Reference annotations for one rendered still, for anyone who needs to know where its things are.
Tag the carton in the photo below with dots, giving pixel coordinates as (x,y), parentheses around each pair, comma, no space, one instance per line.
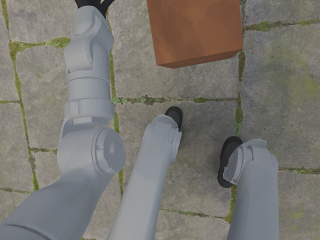
(191,32)

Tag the robot left forearm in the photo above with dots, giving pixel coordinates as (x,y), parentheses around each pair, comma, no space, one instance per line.
(87,59)

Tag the robot left thigh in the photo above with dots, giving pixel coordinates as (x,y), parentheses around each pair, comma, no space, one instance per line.
(137,215)

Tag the left robot upper arm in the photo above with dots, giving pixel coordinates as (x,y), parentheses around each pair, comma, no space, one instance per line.
(88,160)

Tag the right robot foot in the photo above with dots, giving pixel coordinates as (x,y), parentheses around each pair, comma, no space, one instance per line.
(229,146)

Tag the robot left hand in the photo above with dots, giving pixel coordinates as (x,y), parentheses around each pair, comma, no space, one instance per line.
(102,7)

